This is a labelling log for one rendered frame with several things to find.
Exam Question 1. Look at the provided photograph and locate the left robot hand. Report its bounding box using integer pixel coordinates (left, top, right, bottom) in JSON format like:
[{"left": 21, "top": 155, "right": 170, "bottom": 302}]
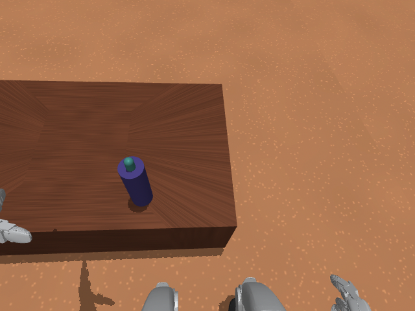
[{"left": 0, "top": 189, "right": 32, "bottom": 243}]

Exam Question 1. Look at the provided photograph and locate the right robot hand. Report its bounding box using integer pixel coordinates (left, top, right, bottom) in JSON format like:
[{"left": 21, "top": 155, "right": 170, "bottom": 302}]
[{"left": 330, "top": 274, "right": 371, "bottom": 311}]

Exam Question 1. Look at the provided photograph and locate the bottle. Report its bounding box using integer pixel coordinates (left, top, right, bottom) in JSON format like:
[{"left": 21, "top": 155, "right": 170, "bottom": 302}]
[{"left": 117, "top": 156, "right": 153, "bottom": 207}]

